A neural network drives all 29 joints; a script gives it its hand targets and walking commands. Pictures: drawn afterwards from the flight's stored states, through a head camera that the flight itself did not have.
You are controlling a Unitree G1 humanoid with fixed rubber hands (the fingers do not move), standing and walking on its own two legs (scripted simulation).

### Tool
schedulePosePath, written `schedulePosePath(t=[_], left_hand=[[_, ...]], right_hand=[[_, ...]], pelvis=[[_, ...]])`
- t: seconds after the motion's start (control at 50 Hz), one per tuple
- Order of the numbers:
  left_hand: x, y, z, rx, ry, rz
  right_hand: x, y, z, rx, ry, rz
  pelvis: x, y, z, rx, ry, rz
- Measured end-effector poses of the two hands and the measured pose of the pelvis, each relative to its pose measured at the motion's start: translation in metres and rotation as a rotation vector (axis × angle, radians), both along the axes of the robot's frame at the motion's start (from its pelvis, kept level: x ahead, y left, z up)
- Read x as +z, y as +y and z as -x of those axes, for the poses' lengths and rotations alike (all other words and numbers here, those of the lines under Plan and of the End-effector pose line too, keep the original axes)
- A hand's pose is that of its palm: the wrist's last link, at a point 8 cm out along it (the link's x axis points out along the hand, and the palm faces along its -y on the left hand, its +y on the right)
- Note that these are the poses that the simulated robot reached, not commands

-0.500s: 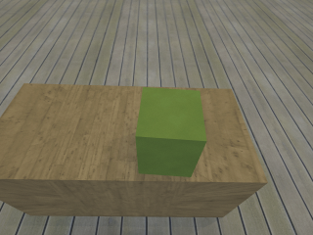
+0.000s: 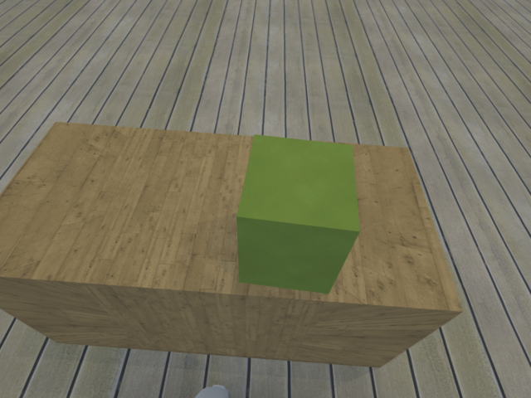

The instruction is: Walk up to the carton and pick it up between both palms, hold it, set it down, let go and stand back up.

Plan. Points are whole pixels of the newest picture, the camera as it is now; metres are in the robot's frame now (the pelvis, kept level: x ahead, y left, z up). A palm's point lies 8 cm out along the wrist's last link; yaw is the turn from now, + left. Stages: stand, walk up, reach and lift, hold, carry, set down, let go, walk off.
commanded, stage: walk up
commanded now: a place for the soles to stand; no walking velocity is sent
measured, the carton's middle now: (292, 217) +0.47 -0.05 -0.07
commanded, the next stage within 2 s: none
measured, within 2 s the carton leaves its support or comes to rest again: neither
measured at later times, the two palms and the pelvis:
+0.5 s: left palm out of the picture +0.06 +0.25 -0.13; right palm out of the picture +0.06 -0.27 -0.12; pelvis -0.01 -0.02 +0.00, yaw +7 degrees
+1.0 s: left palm out of the picture +0.03 +0.23 -0.12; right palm out of the picture +0.09 -0.28 -0.10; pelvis -0.01 -0.03 +0.01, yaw +2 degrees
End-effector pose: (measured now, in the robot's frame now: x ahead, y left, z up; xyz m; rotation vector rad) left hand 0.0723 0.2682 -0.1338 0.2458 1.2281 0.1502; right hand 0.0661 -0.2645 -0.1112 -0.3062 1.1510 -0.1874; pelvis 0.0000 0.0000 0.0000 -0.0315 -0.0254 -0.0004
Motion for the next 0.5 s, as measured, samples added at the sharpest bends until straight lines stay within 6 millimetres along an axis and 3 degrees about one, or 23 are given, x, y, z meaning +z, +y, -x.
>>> schedulePosePath(t=[0.28,0.38,0.5], left_hand=[[-0.003,-0.001,0.025,0.044,-0.005,-0.007],[-0.01,0.001,0.016,0.043,-0.03,0.009],[0.0,-0.016,0.013,0.082,-0.075,0.031]], right_hand=[[-0.002,-0.006,-0.011,0.065,-0.028,0.005],[-0.004,0.0,-0.002,0.055,-0.011,0.007],[-0.004,-0.005,0.006,0.077,0.036,0.005]], pelvis=[[-0.006,-0.008,0.012,0.049,-0.007,0.008],[-0.01,-0.006,0.008,0.055,-0.021,-0.008],[-0.004,-0.016,0.013,0.121,0.013,-0.017]])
